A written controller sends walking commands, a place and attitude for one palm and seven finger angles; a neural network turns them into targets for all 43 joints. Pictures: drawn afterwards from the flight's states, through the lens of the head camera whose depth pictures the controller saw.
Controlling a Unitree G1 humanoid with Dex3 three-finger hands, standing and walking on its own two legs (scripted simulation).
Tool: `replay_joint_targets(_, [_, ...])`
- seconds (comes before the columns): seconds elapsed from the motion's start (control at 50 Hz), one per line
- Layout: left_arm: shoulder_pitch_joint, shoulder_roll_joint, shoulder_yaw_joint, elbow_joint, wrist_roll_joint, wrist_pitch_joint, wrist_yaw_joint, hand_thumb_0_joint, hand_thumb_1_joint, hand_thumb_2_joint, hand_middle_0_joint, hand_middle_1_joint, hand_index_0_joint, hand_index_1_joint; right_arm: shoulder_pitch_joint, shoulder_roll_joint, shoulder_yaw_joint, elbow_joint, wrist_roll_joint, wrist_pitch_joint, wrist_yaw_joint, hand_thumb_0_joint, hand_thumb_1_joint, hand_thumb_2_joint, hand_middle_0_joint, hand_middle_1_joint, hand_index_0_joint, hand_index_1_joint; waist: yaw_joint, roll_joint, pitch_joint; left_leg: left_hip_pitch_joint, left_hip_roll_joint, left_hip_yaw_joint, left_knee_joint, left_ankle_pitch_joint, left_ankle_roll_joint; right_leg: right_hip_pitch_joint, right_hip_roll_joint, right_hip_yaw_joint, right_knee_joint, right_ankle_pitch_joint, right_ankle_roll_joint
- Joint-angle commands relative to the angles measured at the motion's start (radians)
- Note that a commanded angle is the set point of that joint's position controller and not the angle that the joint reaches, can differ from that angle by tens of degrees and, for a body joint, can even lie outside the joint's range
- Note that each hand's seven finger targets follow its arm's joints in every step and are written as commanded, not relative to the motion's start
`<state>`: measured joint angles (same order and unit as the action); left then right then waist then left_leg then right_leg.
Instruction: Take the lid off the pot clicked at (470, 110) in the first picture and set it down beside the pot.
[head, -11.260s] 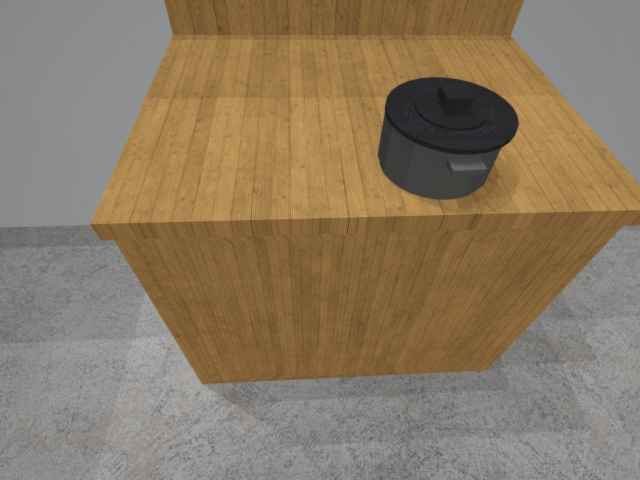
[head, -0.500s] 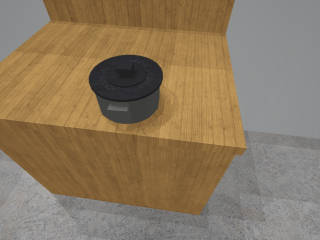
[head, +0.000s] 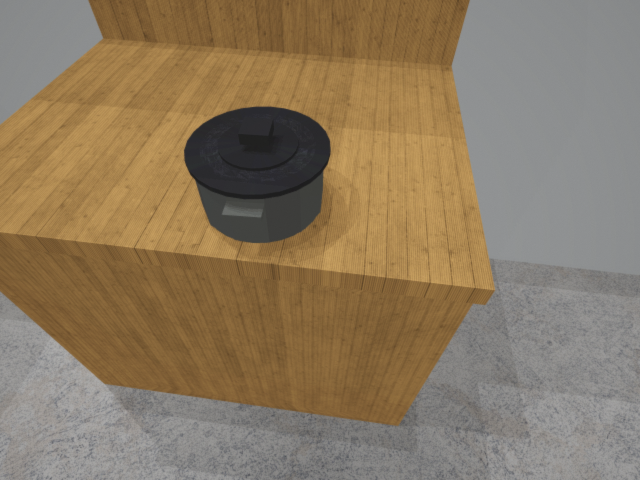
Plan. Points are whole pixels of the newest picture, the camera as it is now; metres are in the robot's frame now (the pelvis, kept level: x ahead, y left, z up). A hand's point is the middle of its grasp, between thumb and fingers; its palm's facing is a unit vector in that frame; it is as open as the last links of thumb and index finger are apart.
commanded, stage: look again from close up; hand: left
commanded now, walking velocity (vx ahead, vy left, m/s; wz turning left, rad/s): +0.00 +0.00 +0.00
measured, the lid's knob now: (256, 131) +0.53 +0.13 +0.16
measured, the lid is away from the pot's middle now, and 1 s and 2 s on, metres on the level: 0.00 0.00 0.00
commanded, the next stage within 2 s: shuffle to correct the standing spot in 0.16 s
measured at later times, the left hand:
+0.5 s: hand out of the picture -0.01 +0.18 -0.18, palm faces +0.05 -0.98 -0.17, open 7.4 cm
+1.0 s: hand out of the picture +0.07 +0.22 -0.19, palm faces +0.03 -0.98 -0.17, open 7.4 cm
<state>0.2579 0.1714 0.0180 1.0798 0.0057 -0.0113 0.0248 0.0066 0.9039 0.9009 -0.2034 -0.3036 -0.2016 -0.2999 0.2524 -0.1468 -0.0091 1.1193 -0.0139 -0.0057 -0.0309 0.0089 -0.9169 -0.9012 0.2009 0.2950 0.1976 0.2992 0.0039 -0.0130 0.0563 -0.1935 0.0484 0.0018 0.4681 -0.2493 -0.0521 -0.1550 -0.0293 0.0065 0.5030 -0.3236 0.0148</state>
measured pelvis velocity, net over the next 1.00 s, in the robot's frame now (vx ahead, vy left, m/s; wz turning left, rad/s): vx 0.07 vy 0.05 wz -0.06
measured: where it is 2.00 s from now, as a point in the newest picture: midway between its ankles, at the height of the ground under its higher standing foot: outside the picture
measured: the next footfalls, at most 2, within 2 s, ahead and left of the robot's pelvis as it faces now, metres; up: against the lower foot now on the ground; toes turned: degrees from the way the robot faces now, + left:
left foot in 0.88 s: +0.12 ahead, +0.15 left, +0.00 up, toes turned -1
right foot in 1.14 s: +0.08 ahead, -0.07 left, +0.00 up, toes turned -3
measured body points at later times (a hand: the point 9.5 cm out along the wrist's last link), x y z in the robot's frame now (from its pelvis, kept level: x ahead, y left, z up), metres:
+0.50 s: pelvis +0.00 +0.01 -0.01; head +0.01 +0.02 +0.44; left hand -0.01 +0.24 -0.17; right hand +0.00 -0.21 -0.16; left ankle +0.00 +0.15 -0.74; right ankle -0.03 -0.13 -0.74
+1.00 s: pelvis +0.07 +0.05 -0.01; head +0.10 +0.07 +0.44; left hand +0.07 +0.27 -0.18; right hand +0.12 -0.18 -0.15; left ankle +0.10 +0.15 -0.74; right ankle -0.01 -0.07 -0.72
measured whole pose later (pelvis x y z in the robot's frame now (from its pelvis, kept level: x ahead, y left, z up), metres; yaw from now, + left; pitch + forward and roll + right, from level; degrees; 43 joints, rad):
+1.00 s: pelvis +0.07 +0.05 -0.01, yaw -3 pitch -1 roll +1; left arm 0.30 0.17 0.05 1.07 0.00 0.02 0.04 0.01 0.90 0.90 -0.20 -0.30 -0.20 -0.30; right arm 0.19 -0.13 -0.02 1.02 -0.02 -0.03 -0.04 0.01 -0.92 -0.90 0.20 0.29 0.20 0.30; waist 0.02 -0.07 0.08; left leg -0.27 -0.01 0.08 0.54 -0.25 0.02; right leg -0.21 -0.03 0.01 0.77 -0.56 0.00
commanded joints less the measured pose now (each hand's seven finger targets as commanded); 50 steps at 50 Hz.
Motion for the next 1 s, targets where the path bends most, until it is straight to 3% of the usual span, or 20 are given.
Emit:
replay_joint_targets(0.0, [0.063, 0.115, 0.022, -0.031, 0.004, -0.012, 0.010, 0.000, 0.900, 0.900, -0.200, -0.300, -0.200, -0.300, 0.054, -0.085, -0.018, -0.026, 0.004, -0.019, 0.000, 0.000, -0.900, -0.900, 0.200, 0.300, 0.200, 0.300, 0.001, 0.027, -0.006, 0.027, 0.036, -0.032, -0.060, 0.213, 0.047, -0.062, -0.060, 0.036, -0.095, 0.202, -0.042])
replay_joint_targets(0.24, [0.078, 0.103, 0.020, -0.028, 0.003, -0.013, 0.008, 0.000, 0.900, 0.900, -0.200, -0.300, -0.200, -0.300, 0.053, -0.078, -0.020, -0.024, 0.005, -0.015, -0.001, 0.000, -0.900, -0.900, 0.200, 0.300, 0.200, 0.300, 0.004, 0.009, 0.019, 0.014, 0.029, -0.036, -0.063, 0.174, 0.046, -0.079, -0.061, 0.039, -0.120, 0.171, -0.045])
replay_joint_targets(0.32, [0.085, 0.130, 0.031, -0.037, 0.008, -0.003, -0.001, 0.000, 0.900, 0.900, -0.200, -0.300, -0.200, -0.300, 0.064, -0.072, -0.025, -0.037, -0.002, -0.007, 0.007, 0.000, -0.900, -0.900, 0.200, 0.300, 0.200, 0.300, 0.011, -0.023, 0.063, -0.028, -0.008, 0.012, -0.026, -0.071, 0.042, -0.123, -0.078, 0.107, -0.186, -0.108, -0.079])
replay_joint_targets(0.4, [0.076, 0.148, 0.052, -0.064, 0.012, 0.003, -0.007, 0.000, 0.900, 0.900, -0.200, -0.300, -0.200, -0.300, 0.092, -0.064, -0.031, -0.059, -0.010, -0.010, 0.015, 0.000, -0.900, -0.900, 0.200, 0.300, 0.200, 0.300, -0.001, -0.095, 0.089, -0.050, -0.031, 0.064, 0.053, -0.105, 0.038, -0.178, -0.125, 0.181, -0.196, -0.206, -0.128])
replay_joint_targets(0.46, [0.058, 0.131, 0.057, -0.083, 0.014, 0.005, -0.013, 0.000, 0.900, 0.900, -0.200, -0.300, -0.200, -0.300, 0.131, -0.077, -0.035, -0.064, -0.009, -0.023, 0.015, 0.000, -0.900, -0.900, 0.200, 0.300, 0.200, 0.300, -0.017, 0.012, 0.084, 0.004, -0.008, 0.029, -0.009, -0.094, 0.054, -0.217, -0.070, 0.114, -0.075, -0.155, -0.111])
replay_joint_targets(0.52, [0.070, 0.064, 0.047, -0.101, 0.015, -0.001, -0.017, 0.000, 0.900, 0.900, -0.200, -0.300, -0.200, -0.300, 0.187, -0.141, -0.050, -0.064, -0.008, -0.029, 0.007, 0.000, -0.900, -0.900, 0.200, 0.300, 0.200, 0.300, -0.020, 0.220, 0.052, 0.044, 0.152, -0.197, -0.166, -0.093, 0.163, -0.256, 0.041, -0.074, 0.174, -0.128, -0.062])
replay_joint_targets(0.54, [0.059, 0.045, 0.041, -0.105, 0.017, -0.006, -0.016, 0.000, 0.900, 0.900, -0.200, -0.300, -0.200, -0.300, 0.188, -0.139, -0.051, -0.067, -0.008, -0.029, 0.004, 0.000, -0.900, -0.900, 0.200, 0.300, 0.200, 0.300, -0.017, 0.234, 0.072, 0.033, 0.176, -0.233, -0.188, -0.051, 0.197, -0.285, 0.040, -0.084, 0.228, -0.170, -0.062])
replay_joint_targets(0.58, [0.080, 0.028, 0.039, -0.100, 0.012, -0.017, -0.018, 0.000, 0.900, 0.900, -0.200, -0.300, -0.200, -0.300, 0.160, -0.113, -0.041, -0.078, -0.009, -0.032, 0.003, 0.000, -0.900, -0.900, 0.200, 0.300, 0.200, 0.300, 0.013, 0.183, 0.053, -0.014, 0.157, -0.173, -0.132, 0.108, 0.203, -0.197, 0.017, -0.078, 0.158, -0.153, -0.070])
replay_joint_targets(0.6, [0.138, 0.032, 0.043, -0.083, 0.011, -0.024, -0.018, 0.000, 0.900, 0.900, -0.200, -0.300, -0.200, -0.300, 0.129, -0.105, -0.036, -0.083, -0.006, -0.034, 0.002, 0.000, -0.900, -0.900, 0.200, 0.300, 0.200, 0.300, 0.047, 0.147, 0.016, -0.062, 0.112, -0.100, -0.036, 0.162, 0.174, -0.074, 0.005, -0.058, 0.040, -0.043, -0.076])
replay_joint_targets(0.62, [0.209, 0.077, 0.057, -0.062, 0.011, -0.031, -0.013, 0.000, 0.900, 0.900, -0.200, -0.300, -0.200, -0.300, 0.086, -0.069, -0.032, -0.102, 0.001, -0.038, 0.005, 0.000, -0.900, -0.900, 0.200, 0.300, 0.200, 0.300, 0.088, -0.011, -0.001, -0.207, 0.027, -0.007, 0.122, 0.115, 0.122, 0.089, -0.079, 0.083, -0.077, 0.075, -0.102])
replay_joint_targets(0.64, [0.305, 0.160, 0.076, -0.036, 0.010, -0.036, -0.006, 0.000, 0.900, 0.900, -0.200, -0.300, -0.200, -0.300, 0.032, -0.051, -0.033, -0.140, 0.001, -0.041, 0.011, 0.000, -0.900, -0.900, 0.200, 0.300, 0.200, 0.300, 0.115, -0.223, 0.001, -0.405, -0.068, 0.116, 0.305, -0.160, 0.060, 0.227, -0.286, 0.353, -0.187, 0.255, -0.180])
replay_joint_targets(0.66, [0.341, 0.170, 0.076, -0.017, 0.007, -0.042, -0.002, 0.000, 0.900, 0.900, -0.200, -0.300, -0.200, -0.300, -0.040, -0.083, -0.043, -0.166, -0.008, -0.032, 0.012, 0.000, -0.900, -0.900, 0.200, 0.300, 0.200, 0.300, 0.129, -0.257, 0.054, -0.479, -0.033, 0.055, 0.418, -0.325, 0.051, 0.206, -0.361, 0.431, -0.195, 0.430, -0.240])
replay_joint_targets(0.68, [0.326, 0.136, 0.071, -0.017, 0.014, -0.044, 0.007, 0.000, 0.900, 0.900, -0.200, -0.300, -0.200, -0.300, -0.054, -0.082, -0.046, -0.171, -0.010, -0.029, 0.014, 0.000, -0.900, -0.900, 0.200, 0.300, 0.200, 0.300, 0.112, -0.204, 0.071, -0.510, -0.011, 0.017, 0.478, -0.298, 0.051, 0.209, -0.358, 0.399, -0.172, 0.519, -0.273])
replay_joint_targets(0.72, [0.237, 0.119, 0.068, -0.051, 0.019, -0.036, 0.019, 0.000, 0.900, 0.900, -0.200, -0.300, -0.200, -0.300, -0.032, -0.056, -0.046, -0.164, -0.001, -0.024, 0.018, 0.000, -0.900, -0.900, 0.200, 0.300, 0.200, 0.300, 0.067, -0.136, 0.037, -0.436, -0.009, 0.009, 0.441, -0.260, 0.053, 0.166, -0.306, 0.275, -0.119, 0.604, -0.266])
replay_joint_targets(0.76, [0.138, 0.110, 0.062, -0.083, 0.025, -0.031, 0.022, 0.000, 0.900, 0.900, -0.200, -0.300, -0.200, -0.300, 0.012, -0.023, -0.040, -0.151, 0.007, -0.019, 0.023, 0.000, -0.900, -0.900, 0.200, 0.300, 0.200, 0.300, 0.013, -0.187, 0.019, -0.234, -0.026, 0.034, 0.268, -0.152, 0.050, 0.011, -0.242, 0.143, -0.097, 0.603, -0.201])
replay_joint_targets(0.8, [0.073, 0.104, 0.056, -0.097, 0.016, -0.021, 0.020, 0.000, 0.900, 0.900, -0.200, -0.300, -0.200, -0.300, 0.121, -0.013, -0.032, -0.100, 0.007, -0.026, 0.018, 0.000, -0.900, -0.900, 0.200, 0.300, 0.200, 0.300, -0.043, -0.167, -0.019, 0.042, -0.056, 0.072, 0.007, 0.138, 0.038, -0.103, -0.132, 0.027, 0.002, 0.461, -0.111])
replay_joint_targets(0.82, [0.082, 0.095, 0.052, -0.095, 0.013, -0.018, 0.017, 0.000, 0.900, 0.900, -0.200, -0.300, -0.200, -0.300, 0.147, -0.040, -0.038, -0.081, 0.006, -0.033, 0.014, 0.000, -0.900, -0.900, 0.200, 0.300, 0.200, 0.300, -0.045, -0.104, -0.060, 0.142, -0.025, 0.034, -0.016, 0.255, 0.052, -0.125, -0.085, 0.003, 0.065, 0.351, -0.077])
replay_joint_targets(0.86, [0.145, 0.039, 0.042, -0.091, 0.004, -0.001, 0.019, 0.000, 0.900, 0.900, -0.200, -0.300, -0.200, -0.300, 0.165, -0.138, -0.054, -0.090, -0.007, -0.032, 0.005, 0.000, -0.900, -0.900, 0.200, 0.300, 0.200, 0.300, -0.036, 0.128, -0.066, 0.124, 0.202, -0.167, -0.082, 0.631, 0.153, -0.145, 0.012, -0.054, 0.183, -0.157, -0.025])
replay_joint_targets(0.9, [0.141, 0.046, 0.041, -0.067, -0.001, 0.019, 0.026, 0.000, 0.900, 0.900, -0.200, -0.300, -0.200, -0.300, 0.104, -0.125, -0.035, -0.087, -0.006, -0.028, -0.015, 0.000, -0.900, -0.900, 0.200, 0.300, 0.200, 0.300, -0.017, 0.281, -0.042, 0.038, 0.254, -0.263, -0.147, 0.736, 0.221, -0.130, -0.003, 0.003, 0.332, -0.298, -0.025])
replay_joint_targets(0.98, [0.116, 0.054, 0.038, -0.066, -0.006, 0.020, 0.016, 0.000, 0.900, 0.900, -0.200, -0.300, -0.200, -0.300, 0.018, -0.135, -0.041, -0.109, -0.006, -0.015, -0.023, 0.000, -0.900, -0.900, 0.200, 0.300, 0.200, 0.300, -0.005, 0.189, -0.081, 0.112, 0.219, -0.182, -0.088, 0.831, 0.230, -0.159, -0.012, 0.002, 0.253, -0.215, -0.020])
